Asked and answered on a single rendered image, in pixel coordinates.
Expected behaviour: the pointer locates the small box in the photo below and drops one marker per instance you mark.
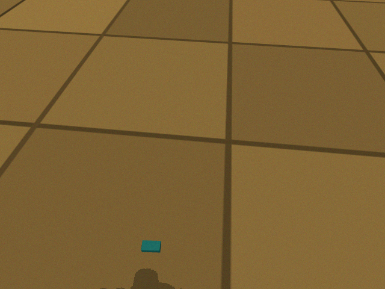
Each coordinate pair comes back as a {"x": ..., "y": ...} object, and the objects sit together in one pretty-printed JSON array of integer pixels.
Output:
[{"x": 151, "y": 246}]

